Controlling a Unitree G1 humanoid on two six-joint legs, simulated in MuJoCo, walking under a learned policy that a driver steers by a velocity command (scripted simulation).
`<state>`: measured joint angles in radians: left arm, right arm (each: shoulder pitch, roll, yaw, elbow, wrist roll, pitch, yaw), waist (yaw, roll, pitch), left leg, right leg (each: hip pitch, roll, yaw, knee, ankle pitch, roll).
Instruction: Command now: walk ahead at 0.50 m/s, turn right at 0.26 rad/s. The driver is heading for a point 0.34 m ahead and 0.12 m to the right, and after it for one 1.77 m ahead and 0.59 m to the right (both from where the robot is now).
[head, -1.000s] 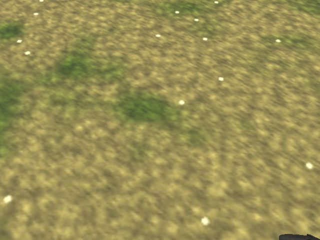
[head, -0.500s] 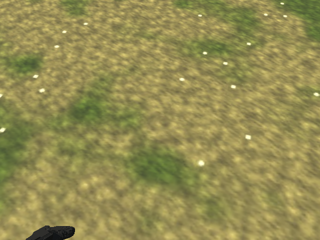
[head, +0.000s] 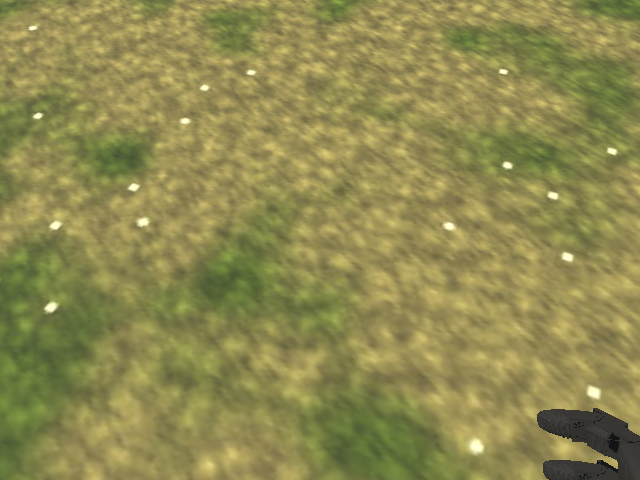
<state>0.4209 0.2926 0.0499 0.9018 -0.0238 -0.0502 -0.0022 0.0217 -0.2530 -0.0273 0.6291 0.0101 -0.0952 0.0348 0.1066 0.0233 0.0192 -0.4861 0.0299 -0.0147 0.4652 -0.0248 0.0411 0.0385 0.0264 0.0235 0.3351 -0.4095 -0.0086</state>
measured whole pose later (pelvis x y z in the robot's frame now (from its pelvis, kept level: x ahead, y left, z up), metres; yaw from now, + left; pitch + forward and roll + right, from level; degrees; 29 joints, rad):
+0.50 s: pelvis +0.25 -0.03 -0.01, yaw -15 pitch +1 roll +3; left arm 0.09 0.29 0.06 0.68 0.00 -0.02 -0.05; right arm 0.28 -0.29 -0.08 0.82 0.03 -0.05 -0.03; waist -0.05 -0.03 0.05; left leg -0.01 0.05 0.26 0.50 -0.44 -0.04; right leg -0.51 -0.03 -0.03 0.56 -0.02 -0.07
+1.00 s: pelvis +0.35 -0.04 +0.00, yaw -31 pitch +2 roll +0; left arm 0.15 0.30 0.06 0.63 0.00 0.04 0.02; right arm 0.16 -0.28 -0.05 0.75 -0.01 -0.02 -0.01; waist 0.00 -0.02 0.01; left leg -0.33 0.00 -0.06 0.54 -0.24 -0.03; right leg -0.39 0.14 0.18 0.57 -0.21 -0.04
